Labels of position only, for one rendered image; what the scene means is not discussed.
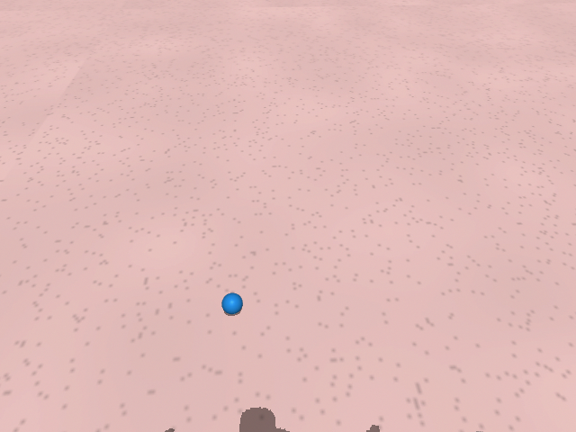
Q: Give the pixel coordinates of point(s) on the ball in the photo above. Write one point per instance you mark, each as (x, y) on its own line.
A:
(232, 303)

